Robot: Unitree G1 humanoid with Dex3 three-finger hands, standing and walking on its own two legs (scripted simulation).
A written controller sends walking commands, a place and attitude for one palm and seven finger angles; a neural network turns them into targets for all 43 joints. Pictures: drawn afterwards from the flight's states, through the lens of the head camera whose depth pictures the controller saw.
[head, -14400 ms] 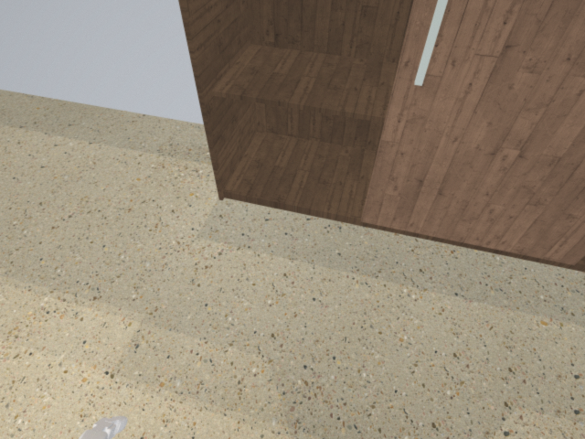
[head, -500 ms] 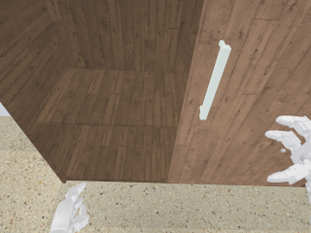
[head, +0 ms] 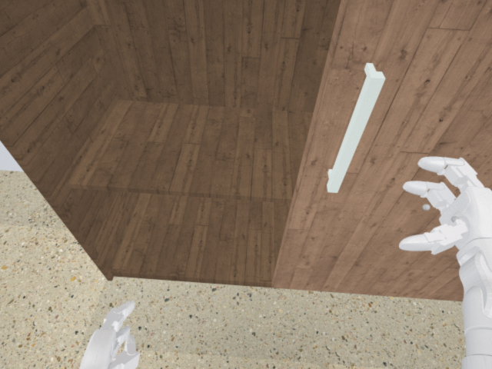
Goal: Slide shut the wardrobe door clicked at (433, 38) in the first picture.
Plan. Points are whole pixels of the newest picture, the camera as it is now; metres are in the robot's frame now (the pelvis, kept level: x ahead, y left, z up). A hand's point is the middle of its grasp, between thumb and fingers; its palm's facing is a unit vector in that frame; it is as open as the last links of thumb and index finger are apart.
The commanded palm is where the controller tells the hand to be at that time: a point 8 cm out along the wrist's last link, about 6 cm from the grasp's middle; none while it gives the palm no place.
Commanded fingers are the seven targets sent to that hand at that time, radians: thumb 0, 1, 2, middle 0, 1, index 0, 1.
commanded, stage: move the hooked fingers beside the handle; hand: right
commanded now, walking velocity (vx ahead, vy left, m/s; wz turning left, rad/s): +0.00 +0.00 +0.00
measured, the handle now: (348, 135) +0.52 -0.16 +0.11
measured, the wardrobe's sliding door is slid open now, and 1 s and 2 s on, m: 0.67 0.67 0.67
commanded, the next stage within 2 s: none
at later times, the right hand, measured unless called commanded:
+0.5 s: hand (404, 175) +0.41 -0.23 +0.13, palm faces +0.07 +1.00 -0.02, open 14.0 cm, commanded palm +0.38 -0.28 +0.12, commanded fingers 0.00 0.50 -0.30 0.30 1.20 0.30 1.20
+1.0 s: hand (389, 147) +0.47 -0.23 +0.13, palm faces +0.05 +1.00 -0.01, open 13.4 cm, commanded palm +0.46 -0.27 +0.12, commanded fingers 0.00 0.50 -0.30 0.30 1.20 0.30 1.20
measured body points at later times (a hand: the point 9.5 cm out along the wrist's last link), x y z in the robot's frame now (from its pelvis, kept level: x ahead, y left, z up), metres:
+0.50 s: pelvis -0.01 +0.00 -0.01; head +0.02 +0.00 +0.44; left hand +0.09 +0.27 -0.11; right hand +0.40 -0.29 +0.13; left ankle -0.04 +0.09 -0.73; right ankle +0.06 -0.10 -0.73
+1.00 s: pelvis -0.01 +0.00 -0.02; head +0.06 -0.01 +0.43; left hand +0.02 +0.27 -0.13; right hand +0.46 -0.28 +0.13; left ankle -0.04 +0.09 -0.73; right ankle +0.06 -0.10 -0.73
